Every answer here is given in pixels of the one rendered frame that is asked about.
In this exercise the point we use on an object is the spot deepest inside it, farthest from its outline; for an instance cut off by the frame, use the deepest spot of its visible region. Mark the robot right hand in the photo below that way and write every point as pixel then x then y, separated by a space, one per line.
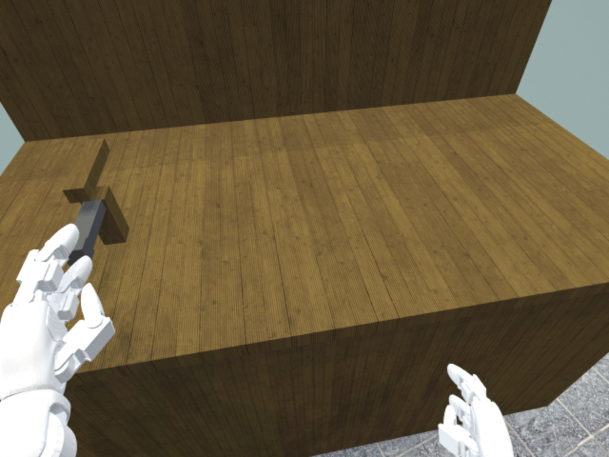
pixel 483 430

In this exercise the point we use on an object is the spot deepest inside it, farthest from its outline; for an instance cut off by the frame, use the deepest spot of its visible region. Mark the robot left hand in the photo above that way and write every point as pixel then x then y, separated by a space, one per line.
pixel 33 328

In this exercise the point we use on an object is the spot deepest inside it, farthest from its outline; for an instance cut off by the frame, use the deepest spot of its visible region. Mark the tap lever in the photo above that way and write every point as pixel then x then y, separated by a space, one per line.
pixel 88 222

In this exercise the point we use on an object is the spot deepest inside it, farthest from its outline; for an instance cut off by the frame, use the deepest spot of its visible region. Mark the counter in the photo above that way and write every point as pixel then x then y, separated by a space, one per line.
pixel 313 207

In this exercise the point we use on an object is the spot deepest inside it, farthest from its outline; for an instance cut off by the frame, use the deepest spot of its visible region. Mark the left robot forearm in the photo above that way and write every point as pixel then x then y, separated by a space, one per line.
pixel 34 424

